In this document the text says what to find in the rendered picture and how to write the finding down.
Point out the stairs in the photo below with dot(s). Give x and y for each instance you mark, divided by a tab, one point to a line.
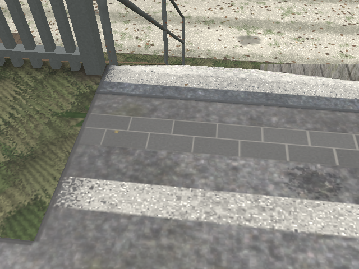
233	70

